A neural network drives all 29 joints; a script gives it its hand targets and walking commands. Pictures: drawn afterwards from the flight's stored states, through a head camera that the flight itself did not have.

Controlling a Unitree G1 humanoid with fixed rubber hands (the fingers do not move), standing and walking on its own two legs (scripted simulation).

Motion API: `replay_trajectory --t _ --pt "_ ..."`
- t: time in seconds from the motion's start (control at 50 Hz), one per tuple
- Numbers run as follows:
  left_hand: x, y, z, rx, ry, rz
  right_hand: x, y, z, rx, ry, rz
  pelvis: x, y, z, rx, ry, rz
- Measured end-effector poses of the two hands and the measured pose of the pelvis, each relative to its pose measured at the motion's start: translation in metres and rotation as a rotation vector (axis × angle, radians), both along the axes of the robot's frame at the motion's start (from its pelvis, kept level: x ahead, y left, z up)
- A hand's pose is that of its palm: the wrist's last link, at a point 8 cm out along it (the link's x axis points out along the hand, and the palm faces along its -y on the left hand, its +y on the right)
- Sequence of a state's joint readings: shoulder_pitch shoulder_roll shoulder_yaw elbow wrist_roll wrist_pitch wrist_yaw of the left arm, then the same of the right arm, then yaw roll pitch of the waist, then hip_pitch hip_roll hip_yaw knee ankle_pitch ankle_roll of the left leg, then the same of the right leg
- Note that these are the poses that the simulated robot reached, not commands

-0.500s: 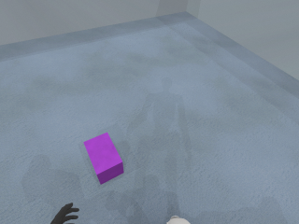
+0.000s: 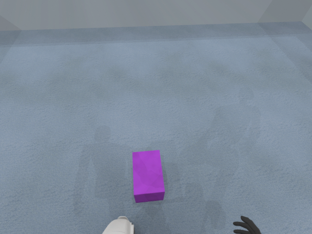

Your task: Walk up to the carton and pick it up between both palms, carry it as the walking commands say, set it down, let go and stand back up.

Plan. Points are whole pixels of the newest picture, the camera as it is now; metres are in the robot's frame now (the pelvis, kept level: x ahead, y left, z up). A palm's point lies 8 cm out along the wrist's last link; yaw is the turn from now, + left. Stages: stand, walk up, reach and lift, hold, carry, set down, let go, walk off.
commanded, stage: walk up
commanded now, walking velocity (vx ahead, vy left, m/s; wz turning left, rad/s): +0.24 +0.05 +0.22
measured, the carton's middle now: (147, 176) +0.50 +0.08 -0.68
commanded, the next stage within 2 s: none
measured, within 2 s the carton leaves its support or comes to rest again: neither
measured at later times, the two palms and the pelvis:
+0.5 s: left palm (55, 229) +0.14 +0.28 -0.12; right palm out of the picture +0.16 -0.22 -0.16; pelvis +0.08 +0.03 -0.01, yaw +4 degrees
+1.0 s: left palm out of the picture +0.04 +0.33 -0.14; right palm out of the picture +0.12 -0.12 -0.13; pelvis +0.06 +0.09 +0.01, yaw +5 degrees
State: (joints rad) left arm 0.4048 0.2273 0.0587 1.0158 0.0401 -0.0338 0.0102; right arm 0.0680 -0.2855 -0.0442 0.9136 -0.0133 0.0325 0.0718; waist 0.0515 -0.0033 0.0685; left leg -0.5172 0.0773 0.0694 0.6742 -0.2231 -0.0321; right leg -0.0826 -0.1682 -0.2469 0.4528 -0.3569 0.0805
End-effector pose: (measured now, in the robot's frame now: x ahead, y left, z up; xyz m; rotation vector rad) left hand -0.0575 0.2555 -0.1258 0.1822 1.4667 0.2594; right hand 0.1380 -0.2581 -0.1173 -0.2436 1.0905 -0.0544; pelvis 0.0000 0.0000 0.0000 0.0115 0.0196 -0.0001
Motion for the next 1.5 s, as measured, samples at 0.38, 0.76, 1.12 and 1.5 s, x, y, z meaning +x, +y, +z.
replay_trajectory --t 0.38,0.76,1.12,1.5 --pt "0.199 0.016 -0.012 0.006 -0.26 -0.073 0.037 0.055 -0.032 0.018 0.091 -0.066 0.085 0.026 -0.011 0.048 -0.071 0.024" --pt "0.14 0.076 -0.022 -0.022 -0.219 0.024 -0.023 0.078 -0.022 -0.07 0.234 -0.024 0.054 0.074 -0.011 -0.02 -0.04 0.13" --pt "0.114 0.067 -0.014 -0.032 -0.121 0.054 -0.017 0.116 -0.025 0.008 0.174 -0.067 0.061 0.077 -0.001 0.004 -0.004 0.083" --pt "0.092 0.008 -0.029 -0.12 -0.09 0.08 -0.042 0.056 -0.011 -0.1 0.213 -0.086 0.049 0.035 0.0 -0.021 -0.027 0.113"
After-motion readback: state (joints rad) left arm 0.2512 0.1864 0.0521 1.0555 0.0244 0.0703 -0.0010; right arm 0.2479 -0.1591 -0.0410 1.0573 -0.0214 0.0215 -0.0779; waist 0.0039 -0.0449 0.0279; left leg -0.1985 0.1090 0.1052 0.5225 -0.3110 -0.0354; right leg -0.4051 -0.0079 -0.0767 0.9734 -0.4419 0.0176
